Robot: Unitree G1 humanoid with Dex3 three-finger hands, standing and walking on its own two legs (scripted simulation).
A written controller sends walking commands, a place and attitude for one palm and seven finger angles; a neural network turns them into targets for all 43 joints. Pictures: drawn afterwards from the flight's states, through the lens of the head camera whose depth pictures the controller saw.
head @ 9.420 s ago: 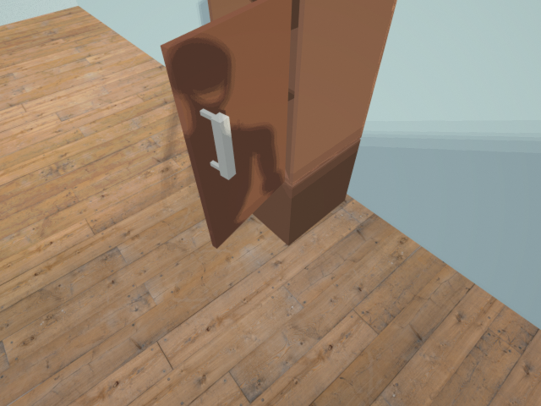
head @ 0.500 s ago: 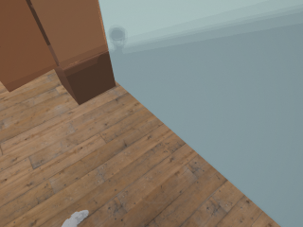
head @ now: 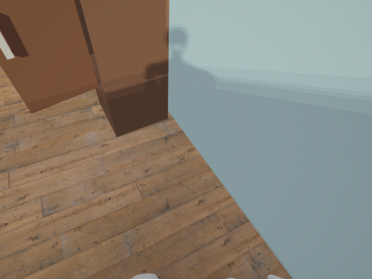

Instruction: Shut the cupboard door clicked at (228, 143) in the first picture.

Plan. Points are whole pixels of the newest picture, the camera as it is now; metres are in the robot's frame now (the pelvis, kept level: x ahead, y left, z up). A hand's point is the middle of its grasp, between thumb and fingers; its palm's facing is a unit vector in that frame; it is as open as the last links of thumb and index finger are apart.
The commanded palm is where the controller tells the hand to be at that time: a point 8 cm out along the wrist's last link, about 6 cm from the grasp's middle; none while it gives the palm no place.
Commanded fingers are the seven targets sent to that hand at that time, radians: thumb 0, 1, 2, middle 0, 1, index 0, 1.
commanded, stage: walk to a spot facing it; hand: left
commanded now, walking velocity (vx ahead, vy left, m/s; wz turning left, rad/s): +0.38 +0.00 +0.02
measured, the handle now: out of the picture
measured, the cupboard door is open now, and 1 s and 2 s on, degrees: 100 100 100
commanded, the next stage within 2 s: turn to face it in 0.54 s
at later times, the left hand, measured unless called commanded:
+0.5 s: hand (150, 199) +0.34 +0.13 -0.15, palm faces +0.01 -0.98 -0.19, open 7.4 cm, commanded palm none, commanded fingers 0.00 0.90 0.90 -0.20 -0.30 -0.20 -0.30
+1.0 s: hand (124, 181) +0.40 +0.22 -0.17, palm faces +0.32 -0.93 -0.20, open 7.4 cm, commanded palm none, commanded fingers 0.00 0.90 0.90 -0.20 -0.30 -0.20 -0.30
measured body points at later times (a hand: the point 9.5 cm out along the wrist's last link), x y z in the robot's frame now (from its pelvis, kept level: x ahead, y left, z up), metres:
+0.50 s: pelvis +0.22 -0.05 +0.01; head +0.25 -0.05 +0.46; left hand +0.33 +0.18 -0.13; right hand +0.17 -0.28 -0.15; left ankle +0.15 +0.06 -0.65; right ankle +0.25 -0.16 -0.73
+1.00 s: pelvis +0.38 +0.01 +0.01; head +0.42 +0.04 +0.45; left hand +0.38 +0.27 -0.15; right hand +0.56 -0.20 -0.12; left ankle +0.43 +0.09 -0.73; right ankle +0.42 -0.16 -0.65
